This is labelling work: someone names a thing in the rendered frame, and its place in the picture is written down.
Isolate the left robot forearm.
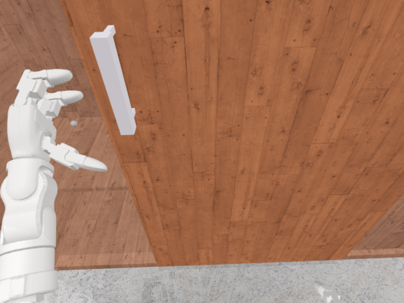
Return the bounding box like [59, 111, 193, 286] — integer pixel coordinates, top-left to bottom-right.
[0, 157, 58, 303]

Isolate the left robot hand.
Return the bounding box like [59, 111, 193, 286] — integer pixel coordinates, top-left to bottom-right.
[7, 69, 107, 172]

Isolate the handle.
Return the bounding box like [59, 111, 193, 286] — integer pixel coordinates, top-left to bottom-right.
[90, 25, 136, 135]

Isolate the right robot hand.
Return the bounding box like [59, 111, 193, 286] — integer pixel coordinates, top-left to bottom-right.
[314, 281, 344, 303]

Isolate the wardrobe door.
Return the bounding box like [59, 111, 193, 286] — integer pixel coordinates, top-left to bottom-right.
[59, 0, 404, 267]
[352, 194, 404, 250]

